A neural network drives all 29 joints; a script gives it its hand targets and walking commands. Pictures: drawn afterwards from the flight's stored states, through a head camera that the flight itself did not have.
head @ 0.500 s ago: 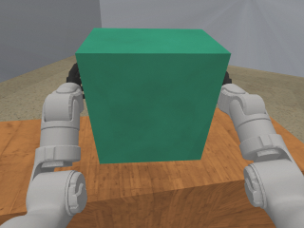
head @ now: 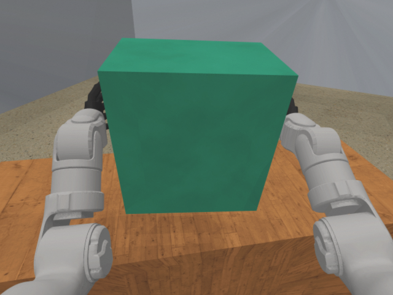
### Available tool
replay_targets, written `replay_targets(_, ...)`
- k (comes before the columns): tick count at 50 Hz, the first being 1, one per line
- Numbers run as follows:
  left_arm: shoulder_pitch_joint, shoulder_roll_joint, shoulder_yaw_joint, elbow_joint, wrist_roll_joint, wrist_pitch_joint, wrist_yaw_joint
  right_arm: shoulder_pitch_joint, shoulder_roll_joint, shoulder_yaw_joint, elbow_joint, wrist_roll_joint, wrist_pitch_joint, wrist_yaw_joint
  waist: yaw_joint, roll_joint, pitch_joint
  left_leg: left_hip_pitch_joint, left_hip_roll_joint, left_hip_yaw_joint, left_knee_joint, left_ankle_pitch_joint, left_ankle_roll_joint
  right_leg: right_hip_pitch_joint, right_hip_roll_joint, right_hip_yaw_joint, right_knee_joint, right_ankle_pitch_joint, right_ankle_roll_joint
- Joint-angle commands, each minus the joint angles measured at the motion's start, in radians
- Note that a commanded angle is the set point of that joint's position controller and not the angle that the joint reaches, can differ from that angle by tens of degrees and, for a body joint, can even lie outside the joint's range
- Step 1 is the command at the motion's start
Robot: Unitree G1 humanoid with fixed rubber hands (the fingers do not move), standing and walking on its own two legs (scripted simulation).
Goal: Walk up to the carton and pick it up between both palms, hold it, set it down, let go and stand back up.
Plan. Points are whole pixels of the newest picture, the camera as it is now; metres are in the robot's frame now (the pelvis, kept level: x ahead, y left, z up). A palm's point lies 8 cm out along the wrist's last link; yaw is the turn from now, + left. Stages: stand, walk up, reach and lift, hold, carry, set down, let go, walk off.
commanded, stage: hold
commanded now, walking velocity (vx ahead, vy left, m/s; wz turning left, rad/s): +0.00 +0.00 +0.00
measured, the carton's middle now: (192, 129) +0.38 +0.00 +0.23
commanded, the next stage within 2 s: none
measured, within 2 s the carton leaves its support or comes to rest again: neither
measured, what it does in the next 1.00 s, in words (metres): stands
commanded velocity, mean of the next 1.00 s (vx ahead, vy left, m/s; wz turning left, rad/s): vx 0.00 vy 0.00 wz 0.00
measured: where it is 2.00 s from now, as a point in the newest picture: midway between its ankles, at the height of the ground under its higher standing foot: outside the picture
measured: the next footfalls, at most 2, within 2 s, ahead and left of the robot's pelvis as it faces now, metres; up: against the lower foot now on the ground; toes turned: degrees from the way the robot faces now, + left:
none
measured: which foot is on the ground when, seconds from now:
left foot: down 0.00-1.00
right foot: down 0.00-1.00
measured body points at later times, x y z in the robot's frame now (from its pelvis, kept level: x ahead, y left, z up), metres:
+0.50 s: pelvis +0.00 +0.00 +0.00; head -0.09 +0.01 +0.44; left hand +0.37 +0.19 +0.26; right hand +0.38 -0.18 +0.25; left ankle +0.04 +0.13 -0.75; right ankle -0.03 -0.12 -0.75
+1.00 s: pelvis +0.00 +0.00 +0.00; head -0.09 +0.02 +0.44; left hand +0.37 +0.19 +0.27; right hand +0.38 -0.18 +0.26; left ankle +0.04 +0.13 -0.75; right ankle -0.03 -0.12 -0.75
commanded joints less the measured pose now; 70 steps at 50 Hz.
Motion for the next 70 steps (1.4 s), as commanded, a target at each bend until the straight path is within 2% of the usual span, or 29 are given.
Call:
replay_targets(1,-0.776,-0.547,-0.393,-0.267,-0.204,-0.085,-0.175,-0.977,0.608,0.234,-0.466,0.173,-0.056,0.141,-0.010,0.013,-0.411,0.328,-0.095,-0.057,0.032,0.254,0.003,-0.028,0.073,0.065,-0.034,0.289,0.046)
replay_targets(4,-0.790,-0.550,-0.436,-0.349,-0.225,-0.086,-0.169,-0.960,0.613,0.243,-0.511,0.189,-0.057,0.141,-0.034,0.028,-0.470,0.355,-0.092,-0.060,0.050,0.314,-0.003,-0.018,0.072,0.065,-0.020,0.358,0.043)
replay_targets(6,-0.780,-0.527,-0.402,-0.316,-0.211,-0.078,-0.171,-0.954,0.609,0.236,-0.478,0.178,-0.044,0.141,-0.018,0.007,-0.376,0.322,-0.094,-0.061,0.028,0.268,0.003,-0.043,0.071,0.062,-0.035,0.317,0.043)
replay_targets(8,-0.736,-0.521,-0.391,-0.307,-0.203,-0.075,-0.174,-0.946,0.612,0.253,-0.508,0.181,-0.049,0.138,-0.011,-0.003,-0.396,0.322,-0.095,-0.058,0.031,0.281,0.012,-0.012,0.070,0.062,-0.026,0.352,0.055)
replay_targets(12,-0.726,-0.519,-0.410,-0.348,-0.194,-0.062,-0.182,-0.889,0.591,0.255,-0.492,0.177,-0.040,0.132,-0.023,0.029,-0.375,0.333,-0.097,-0.055,0.023,0.288,0.006,-0.012,0.067,0.061,-0.028,0.357,0.049)
replay_targets(14,-0.731,-0.514,-0.407,-0.332,-0.192,-0.061,-0.188,-0.904,0.597,0.243,-0.497,0.166,-0.039,0.131,-0.027,0.013,-0.351,0.329,-0.095,-0.056,0.020,0.253,0.008,-0.028,0.068,0.060,-0.036,0.329,0.054)
replay_targets(19,-0.762,-0.539,-0.443,-0.378,-0.199,-0.072,-0.181,-0.934,0.610,0.252,-0.533,0.177,-0.057,0.138,-0.016,0.043,-0.418,0.343,-0.095,-0.054,0.032,0.285,0.002,-0.013,0.070,0.058,-0.029,0.316,0.048)
replay_targets(20,-0.754,-0.541,-0.435,-0.349,-0.203,-0.072,-0.177,-0.932,0.611,0.249,-0.548,0.163,-0.060,0.136,-0.028,0.044,-0.414,0.343,-0.096,-0.054,0.036,0.279,0.001,-0.024,0.064,0.064,-0.030,0.327,0.049)
replay_targets(21,-0.759,-0.534,-0.436,-0.365,-0.206,-0.077,-0.175,-0.950,0.619,0.258,-0.558,0.166,-0.061,0.135,-0.011,0.026,-0.421,0.334,-0.095,-0.054,0.037,0.273,0.005,-0.023,0.069,0.065,-0.029,0.325,0.048)
replay_targets(22,-0.776,-0.523,-0.443,-0.371,-0.208,-0.073,-0.174,-0.929,0.621,0.241,-0.536,0.167,-0.055,0.136,-0.025,0.032,-0.386,0.324,-0.098,-0.052,0.023,0.241,0.007,-0.042,0.061,0.064,-0.034,0.306,0.047)
replay_targets(23,-0.755,-0.521,-0.401,-0.295,-0.182,-0.066,-0.178,-0.945,0.607,0.229,-0.477,0.150,-0.046,0.141,-0.009,0.008,-0.322,0.302,-0.093,-0.050,0.002,0.195,0.014,-0.064,0.063,0.055,-0.050,0.236,0.042)
replay_targets(25,-0.753,-0.521,-0.393,-0.284,-0.177,-0.068,-0.183,-0.920,0.614,0.228,-0.431,0.139,-0.046,0.152,0.001,0.000,-0.302,0.295,-0.089,-0.047,-0.011,0.153,0.018,-0.071,0.063,0.060,-0.057,0.176,0.042)
replay_targets(27,-0.761,-0.530,-0.414,-0.286,-0.178,-0.067,-0.182,-0.938,0.606,0.226,-0.443,0.140,-0.055,0.152,-0.018,0.036,-0.340,0.294,-0.089,-0.043,-0.004,0.166,0.016,-0.061,0.060,0.060,-0.053,0.188,0.037)
replay_targets(29,-0.773,-0.537,-0.403,-0.252,-0.191,-0.071,-0.183,-0.976,0.623,0.222,-0.460,0.136,-0.059,0.153,-0.011,0.001,-0.342,0.292,-0.089,-0.048,-0.001,0.163,0.018,-0.073,0.061,0.061,-0.052,0.190,0.042)
replay_targets(32,-0.789,-0.550,-0.422,-0.297,-0.208,-0.089,-0.183,-0.972,0.633,0.231,-0.478,0.151,-0.073,0.152,-0.008,0.009,-0.424,0.322,-0.090,-0.050,0.015,0.203,0.018,-0.040,0.066,0.064,-0.036,0.237,0.042)
replay_targets(33,-0.801,-0.538,-0.427,-0.298,-0.204,-0.087,-0.178,-0.981,0.621,0.238,-0.478,0.154,-0.071,0.149,-0.020,0.017,-0.431,0.324,-0.092,-0.050,0.024,0.223,0.018,-0.036,0.066,0.062,-0.031,0.260,0.044)
replay_targets(34,-0.778,-0.548,-0.415,-0.283,-0.197,-0.085,-0.177,-0.976,0.626,0.238,-0.480,0.152,-0.070,0.146,-0.010,0.021,-0.410,0.322,-0.094,-0.051,0.026,0.225,0.009,-0.041,0.065,0.058,-0.032,0.262,0.046)
replay_targets(37,-0.765,-0.538,-0.372,-0.211,-0.167,-0.079,-0.186,-0.965,0.616,0.202,-0.425,0.123,-0.065,0.149,-0.015,0.013,-0.327,0.315,-0.090,-0.044,0.003,0.168,0.015,-0.071,0.063,0.053,-0.050,0.207,0.044)
replay_targets(39,-0.761,-0.529,-0.375,-0.228,-0.166,-0.080,-0.188,-0.960,0.597,0.204,-0.414,0.129,-0.066,0.147,-0.015,0.007,-0.333,0.293,-0.092,-0.044,-0.001,0.158,0.018,-0.052,0.060,0.056,-0.051,0.191,0.040)
replay_targets(41,-0.787,-0.555,-0.382,-0.221,-0.187,-0.091,-0.188,-1.004,0.625,0.213,-0.456,0.125,-0.079,0.149,-0.011,-0.019,-0.376,0.290,-0.089,-0.047,0.006,0.163,0.021,-0.056,0.067,0.053,-0.041,0.192,0.041)
replay_targets(45,-0.790,-0.563,-0.430,-0.295,-0.199,-0.094,-0.170,-0.962,0.611,0.234,-0.461,0.157,-0.072,0.151,-0.023,0.035,-0.410,0.341,-0.086,-0.056,0.029,0.257,-0.004,-0.042,0.074,0.056,-0.032,0.261,0.036)
replay_targets(48,-0.765,-0.567,-0.427,-0.261,-0.188,-0.073,-0.172,-0.933,0.577,0.204,-0.417,0.147,-0.063,0.153,-0.042,0.073,-0.331,0.329,-0.082,-0.054,0.011,0.189,-0.009,-0.086,0.071,0.055,-0.054,0.187,0.027)
replay_targets(50,-0.768,-0.549,-0.397,-0.242,-0.173,-0.073,-0.179,-0.950,0.592,0.195,-0.389,0.134,-0.068,0.163,-0.015,0.038,-0.309,0.291,-0.086,-0.051,-0.004,0.141,0.005,-0.085,0.063,0.054,-0.059,0.138,0.027)
replay_targets(51,-0.767,-0.565,-0.421,-0.262,-0.177,-0.080,-0.177,-0.949,0.606,0.216,-0.421,0.142,-0.078,0.165,-0.016,0.063,-0.347,0.299,-0.088,-0.048,0.005,0.187,0.004,-0.069,0.064,0.062,-0.051,0.187,0.028)
replay_targets(54,-0.779,-0.562,-0.420,-0.269,-0.189,-0.090,-0.171,-0.976,0.606,0.218,-0.443,0.145,-0.082,0.163,-0.013,0.031,-0.370,0.328,-0.084,-0.056,0.019,0.219,0.001,-0.064,0.074,0.051,-0.044,0.216,0.032)
replay_targets(55,-0.825,-0.559,-0.412,-0.228,-0.205,-0.088,-0.169,-1.053,0.594,0.213,-0.439,0.151,-0.079,0.161,-0.029,0.011,-0.352,0.327,-0.075,-0.059,0.020,0.203,0.011,-0.106,0.069,0.052,-0.048,0.251,0.032)
replay_targets(56,-0.821,-0.570,-0.413,-0.232,-0.209,-0.092,-0.167,-1.037,0.605,0.221,-0.429,0.156,-0.079,0.159,-0.026,0.014,-0.362,0.318,-0.077,-0.058,0.020,0.202,0.013,-0.098,0.068,0.055,-0.043,0.259,0.033)
replay_targets(60,-0.837,-0.574,-0.429,-0.253,-0.232,-0.096,-0.153,-1.043,0.613,0.235,-0.450,0.184,-0.075,0.157,-0.018,0.032,-0.433,0.329,-0.079,-0.063,0.036,0.217,0.010,-0.094,0.072,0.057,-0.034,0.281,0.037)
replay_targets(70,-0.822,-0.545,-0.390,-0.228,-0.209,-0.090,-0.155,-1.020,0.590,0.226,-0.399,0.194,-0.064,0.156,-0.011,0.027,-0.423,0.317,-0.082,-0.064,0.030,0.198,0.013,-0.092,0.070,0.060,-0.039,0.266,0.044)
